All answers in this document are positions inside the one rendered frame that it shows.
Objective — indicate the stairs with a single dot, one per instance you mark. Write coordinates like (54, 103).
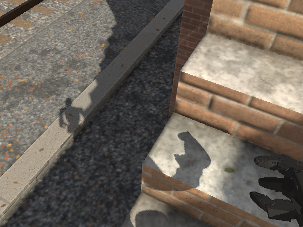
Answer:
(239, 96)

